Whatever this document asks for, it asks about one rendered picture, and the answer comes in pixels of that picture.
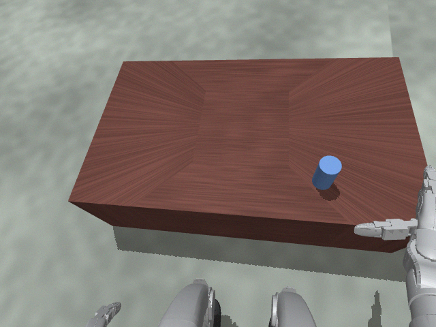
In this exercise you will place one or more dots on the can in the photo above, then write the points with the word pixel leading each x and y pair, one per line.
pixel 326 172

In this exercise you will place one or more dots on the right robot arm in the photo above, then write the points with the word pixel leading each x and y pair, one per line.
pixel 420 264

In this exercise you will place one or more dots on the left robot hand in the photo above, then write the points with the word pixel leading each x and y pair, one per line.
pixel 104 315

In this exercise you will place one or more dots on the right robot hand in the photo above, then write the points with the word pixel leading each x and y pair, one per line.
pixel 397 229

